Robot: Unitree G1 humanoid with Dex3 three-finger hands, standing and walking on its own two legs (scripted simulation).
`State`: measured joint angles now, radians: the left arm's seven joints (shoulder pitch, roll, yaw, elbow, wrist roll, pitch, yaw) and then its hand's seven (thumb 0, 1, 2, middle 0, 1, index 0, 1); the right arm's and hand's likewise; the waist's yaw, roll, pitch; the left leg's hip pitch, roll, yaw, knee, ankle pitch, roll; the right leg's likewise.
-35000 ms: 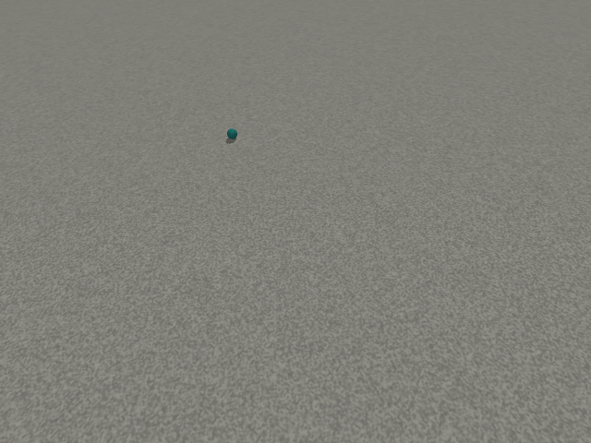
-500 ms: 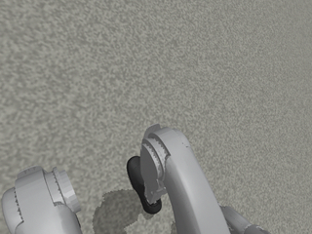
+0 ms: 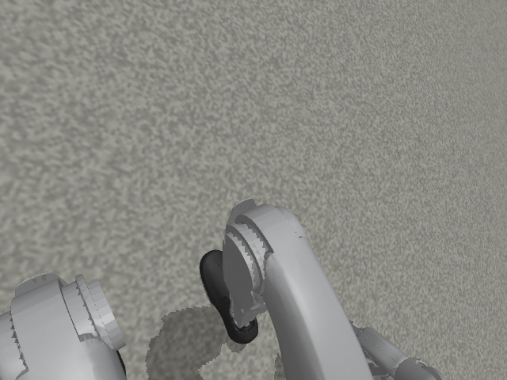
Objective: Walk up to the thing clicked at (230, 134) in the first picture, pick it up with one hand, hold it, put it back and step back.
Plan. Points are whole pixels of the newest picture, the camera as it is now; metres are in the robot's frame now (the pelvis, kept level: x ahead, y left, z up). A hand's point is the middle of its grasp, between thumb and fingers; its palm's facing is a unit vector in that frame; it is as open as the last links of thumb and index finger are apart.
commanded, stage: open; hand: left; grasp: from above
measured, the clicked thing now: out of the picture +0.46 +0.35 -0.27
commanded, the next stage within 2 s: withdraw in 0.74 s
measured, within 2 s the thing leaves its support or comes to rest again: neither
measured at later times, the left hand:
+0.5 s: hand out of the picture +0.44 +0.34 -0.25, palm faces -0.44 -0.15 -0.89, open 13.6 cm
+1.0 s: hand out of the picture +0.46 +0.35 -0.24, palm faces -0.40 -0.16 -0.90, open 13.8 cm
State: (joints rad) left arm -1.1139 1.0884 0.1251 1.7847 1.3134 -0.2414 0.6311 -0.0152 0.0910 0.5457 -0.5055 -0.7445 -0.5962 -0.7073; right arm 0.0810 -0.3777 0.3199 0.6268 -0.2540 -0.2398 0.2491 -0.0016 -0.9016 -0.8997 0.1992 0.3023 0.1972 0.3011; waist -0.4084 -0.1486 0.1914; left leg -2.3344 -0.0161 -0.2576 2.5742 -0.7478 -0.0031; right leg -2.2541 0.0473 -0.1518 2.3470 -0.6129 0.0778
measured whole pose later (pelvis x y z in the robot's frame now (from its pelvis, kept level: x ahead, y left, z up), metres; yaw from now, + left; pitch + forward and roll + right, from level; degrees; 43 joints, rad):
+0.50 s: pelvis +0.00 +0.00 +0.00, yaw -1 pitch +27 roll -16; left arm -1.11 1.10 0.09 1.79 1.33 -0.26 0.63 0.00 -0.42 0.91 -0.11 -1.04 -0.13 -1.02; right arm 0.09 -0.37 0.34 0.61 -0.26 -0.23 0.24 0.00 -0.90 -0.90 0.20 0.30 0.20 0.30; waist -0.41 -0.15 0.19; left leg -2.33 -0.01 -0.26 2.56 -0.74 0.01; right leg -2.24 0.05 -0.16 2.32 -0.61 0.07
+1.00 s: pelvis +0.00 +0.00 +0.01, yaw -1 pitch +28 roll -16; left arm -1.09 1.09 0.13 1.69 1.30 -0.24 0.58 0.00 -0.47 0.96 -0.08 -1.06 -0.10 -1.04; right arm 0.12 -0.37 0.33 0.60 -0.24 -0.23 0.25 0.00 -0.90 -0.90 0.20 0.30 0.20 0.30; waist -0.40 -0.15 0.19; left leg -2.33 -0.01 -0.26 2.55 -0.74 0.01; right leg -2.24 0.05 -0.16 2.32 -0.61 0.07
